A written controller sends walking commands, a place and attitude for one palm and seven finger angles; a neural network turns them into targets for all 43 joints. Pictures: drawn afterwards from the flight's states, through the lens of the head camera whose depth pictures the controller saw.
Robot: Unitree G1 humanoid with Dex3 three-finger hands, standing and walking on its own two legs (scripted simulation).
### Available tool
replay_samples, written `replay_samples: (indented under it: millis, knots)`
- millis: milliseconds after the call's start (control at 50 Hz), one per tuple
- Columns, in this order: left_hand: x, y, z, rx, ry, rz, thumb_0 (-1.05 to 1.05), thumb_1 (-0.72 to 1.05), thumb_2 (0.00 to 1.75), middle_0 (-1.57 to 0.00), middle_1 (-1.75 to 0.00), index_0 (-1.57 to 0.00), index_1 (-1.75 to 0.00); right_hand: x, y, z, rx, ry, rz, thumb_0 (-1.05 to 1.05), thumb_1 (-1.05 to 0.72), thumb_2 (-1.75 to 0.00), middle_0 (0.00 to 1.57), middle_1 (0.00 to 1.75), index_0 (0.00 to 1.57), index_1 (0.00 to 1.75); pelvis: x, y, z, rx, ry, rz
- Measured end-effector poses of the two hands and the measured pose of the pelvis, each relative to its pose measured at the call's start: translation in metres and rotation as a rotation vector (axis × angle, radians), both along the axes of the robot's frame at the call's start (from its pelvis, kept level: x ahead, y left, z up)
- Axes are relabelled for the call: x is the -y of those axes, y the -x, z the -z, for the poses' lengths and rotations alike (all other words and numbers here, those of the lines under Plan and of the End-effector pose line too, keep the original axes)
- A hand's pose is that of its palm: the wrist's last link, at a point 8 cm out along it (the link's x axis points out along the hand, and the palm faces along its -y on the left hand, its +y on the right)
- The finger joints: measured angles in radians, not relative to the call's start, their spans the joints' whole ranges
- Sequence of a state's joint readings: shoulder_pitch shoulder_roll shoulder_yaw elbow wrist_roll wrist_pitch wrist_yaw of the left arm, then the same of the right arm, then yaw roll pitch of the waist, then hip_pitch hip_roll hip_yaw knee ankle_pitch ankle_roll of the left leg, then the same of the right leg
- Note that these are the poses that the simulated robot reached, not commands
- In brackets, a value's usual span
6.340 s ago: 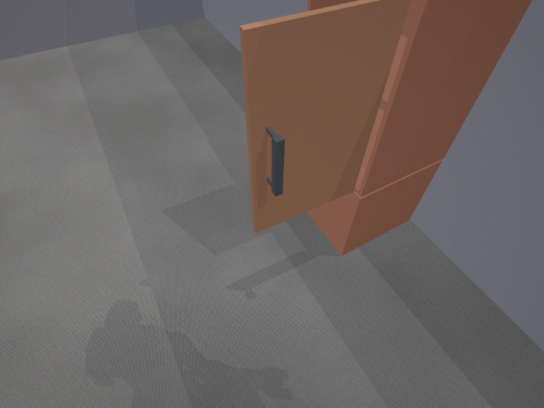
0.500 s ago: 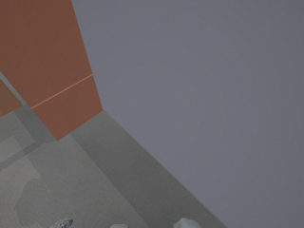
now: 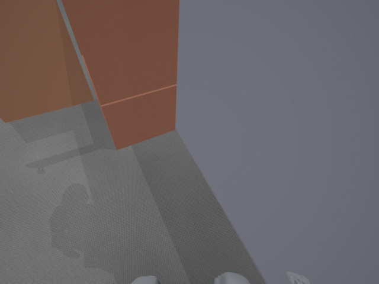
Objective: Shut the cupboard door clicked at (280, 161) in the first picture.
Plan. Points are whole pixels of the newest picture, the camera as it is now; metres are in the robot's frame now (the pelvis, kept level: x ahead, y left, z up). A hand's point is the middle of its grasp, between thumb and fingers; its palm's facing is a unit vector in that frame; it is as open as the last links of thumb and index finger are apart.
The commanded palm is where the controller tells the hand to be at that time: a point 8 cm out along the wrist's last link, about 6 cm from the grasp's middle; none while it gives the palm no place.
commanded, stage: turn to face it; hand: left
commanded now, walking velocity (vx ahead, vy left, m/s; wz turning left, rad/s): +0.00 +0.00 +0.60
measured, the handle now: out of the picture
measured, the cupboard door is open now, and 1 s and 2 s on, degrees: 88 88 88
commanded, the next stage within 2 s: take the last steps up to it in 0.64 s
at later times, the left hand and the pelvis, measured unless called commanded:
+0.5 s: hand out of the picture +0.02 +0.16 -0.16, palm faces +0.28 -0.93 -0.23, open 7.3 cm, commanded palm none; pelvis +0.01 -0.04 +0.01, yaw +17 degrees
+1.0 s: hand out of the picture -0.03 +0.15 -0.15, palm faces +0.50 -0.83 -0.23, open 7.3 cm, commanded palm none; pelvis +0.04 -0.03 +0.01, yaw +27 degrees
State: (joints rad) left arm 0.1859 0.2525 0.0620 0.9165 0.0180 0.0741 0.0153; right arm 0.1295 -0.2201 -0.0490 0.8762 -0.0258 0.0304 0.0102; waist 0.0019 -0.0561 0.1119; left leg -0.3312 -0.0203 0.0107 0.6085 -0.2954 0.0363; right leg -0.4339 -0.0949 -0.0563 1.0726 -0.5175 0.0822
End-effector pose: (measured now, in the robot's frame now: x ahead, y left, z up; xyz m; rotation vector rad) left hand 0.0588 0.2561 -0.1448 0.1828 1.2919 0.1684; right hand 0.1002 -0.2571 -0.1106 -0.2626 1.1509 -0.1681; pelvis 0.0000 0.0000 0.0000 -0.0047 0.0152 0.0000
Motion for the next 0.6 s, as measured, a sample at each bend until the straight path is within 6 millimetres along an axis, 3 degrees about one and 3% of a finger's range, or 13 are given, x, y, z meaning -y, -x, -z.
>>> replay_samples:
  millis: [120,260,340,420,500,600]
  knots:
    - [-0.002,-0.013,-0.021,0.084,-0.03,-0.05,0.01,0.91,0.9,-0.2,-0.3,-0.2,-0.3,-0.001,0.004,0.001,-0.063,-0.019,-0.048,0.0,-0.91,-0.9,0.2,0.3,0.2,0.3,0.01,-0.001,-0.009,-0.003,0.015,-0.068]
    - [0.015,-0.019,-0.033,0.186,-0.096,-0.091,0.01,0.91,0.9,-0.2,-0.3,-0.2,-0.3,0.023,0.001,0.025,-0.114,-0.062,-0.079,0.0,-0.91,-0.9,0.2,0.3,0.21,0.3,0.04,-0.004,0.001,-0.008,-0.012,-0.154]
    - [0.029,0.001,-0.037,0.164,-0.095,-0.14,0.0,0.91,0.9,-0.2,-0.3,-0.2,-0.3,0.032,-0.013,0.026,-0.131,-0.061,-0.119,0.0,-0.91,-0.9,0.2,0.3,0.2,0.3,0.045,-0.006,-0.003,0.015,-0.013,-0.219]
    - [0.042,0.027,-0.033,0.117,-0.057,-0.198,0.0,0.91,0.9,-0.2,-0.3,-0.21,-0.3,0.027,-0.035,0.015,-0.123,-0.054,-0.168,0.0,-0.91,-0.9,0.2,0.3,0.2,0.3,0.046,-0.01,-0.009,0.015,-0.034,-0.261]
    - [0.048,0.059,-0.02,0.058,-0.009,-0.259,0.0,0.91,0.9,-0.2,-0.3,-0.21,-0.3,0.008,-0.063,0.007,-0.086,-0.04,-0.241,0.0,-0.91,-0.9,0.2,0.3,0.2,0.3,0.039,-0.013,-0.009,0.009,-0.04,-0.294]
    - [0.04,0.099,0.005,-0.035,0.028,-0.348,0.01,0.91,0.9,-0.21,-0.3,-0.21,-0.3,-0.022,-0.092,0.006,-0.01,-0.011,-0.334,0.0,-0.91,-0.9,0.2,0.3,0.2,0.3,0.026,-0.012,0.004,0.008,-0.019,-0.331]
